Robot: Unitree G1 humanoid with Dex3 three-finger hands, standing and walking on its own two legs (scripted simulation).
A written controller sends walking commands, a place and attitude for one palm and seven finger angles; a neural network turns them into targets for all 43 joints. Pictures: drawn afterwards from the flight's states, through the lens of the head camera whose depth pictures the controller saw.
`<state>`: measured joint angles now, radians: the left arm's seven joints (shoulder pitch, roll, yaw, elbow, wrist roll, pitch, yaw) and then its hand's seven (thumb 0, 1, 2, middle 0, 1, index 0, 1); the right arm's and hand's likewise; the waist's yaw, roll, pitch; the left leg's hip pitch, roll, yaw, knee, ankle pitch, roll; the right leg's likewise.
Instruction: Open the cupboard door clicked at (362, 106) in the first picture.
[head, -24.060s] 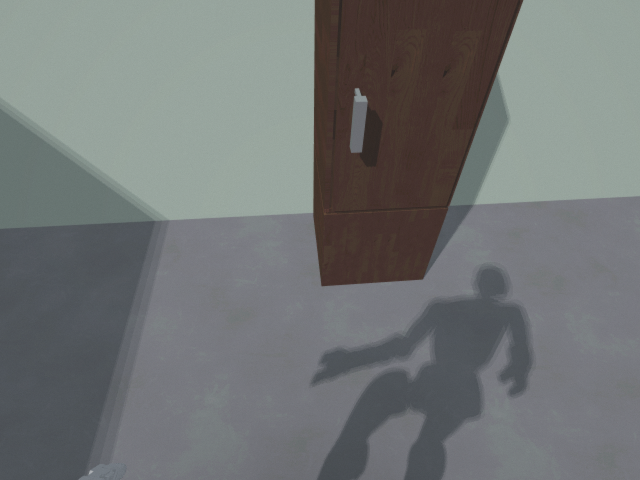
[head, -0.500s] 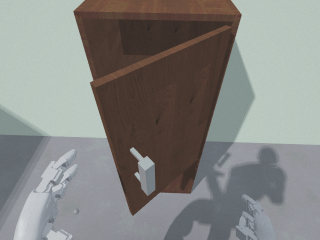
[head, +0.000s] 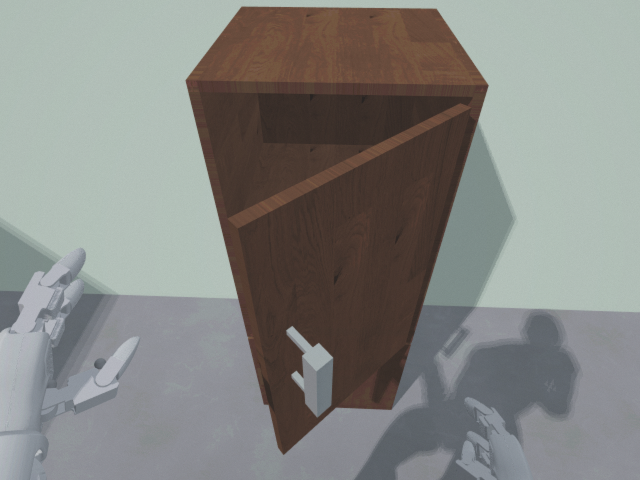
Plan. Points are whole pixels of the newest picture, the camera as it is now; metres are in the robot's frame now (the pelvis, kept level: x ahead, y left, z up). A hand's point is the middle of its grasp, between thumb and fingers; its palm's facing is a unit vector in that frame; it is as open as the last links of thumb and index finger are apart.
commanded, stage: draw the hand back to the body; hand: left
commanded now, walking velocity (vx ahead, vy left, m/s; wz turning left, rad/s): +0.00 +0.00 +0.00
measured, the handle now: (306, 370) +0.27 +0.06 -0.01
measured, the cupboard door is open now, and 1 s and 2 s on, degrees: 44 44 44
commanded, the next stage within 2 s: step back with the hand held close in 0.50 s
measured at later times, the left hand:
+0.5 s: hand (89, 346) +0.18 +0.24 +0.16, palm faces +0.43 -0.81 -0.39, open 7.5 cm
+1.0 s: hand (98, 355) +0.18 +0.23 +0.16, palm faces +0.30 -0.81 -0.51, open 7.4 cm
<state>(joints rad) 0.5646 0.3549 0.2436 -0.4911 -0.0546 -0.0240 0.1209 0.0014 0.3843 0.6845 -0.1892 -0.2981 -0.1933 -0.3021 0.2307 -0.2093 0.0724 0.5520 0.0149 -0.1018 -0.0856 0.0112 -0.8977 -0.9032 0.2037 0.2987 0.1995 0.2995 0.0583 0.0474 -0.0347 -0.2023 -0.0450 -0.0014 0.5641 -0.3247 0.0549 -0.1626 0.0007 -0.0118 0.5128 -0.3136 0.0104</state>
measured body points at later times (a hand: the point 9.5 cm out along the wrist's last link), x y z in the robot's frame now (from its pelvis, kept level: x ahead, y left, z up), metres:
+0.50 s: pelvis +0.00 -0.02 +0.01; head -0.02 -0.03 +0.46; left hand +0.15 +0.28 +0.19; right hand +0.18 -0.24 -0.07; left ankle -0.01 +0.08 -0.73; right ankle -0.02 -0.13 -0.73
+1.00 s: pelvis -0.03 -0.01 +0.01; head -0.01 -0.01 +0.46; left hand +0.16 +0.27 +0.18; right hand +0.14 -0.27 -0.07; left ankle -0.01 +0.08 -0.73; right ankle -0.02 -0.13 -0.73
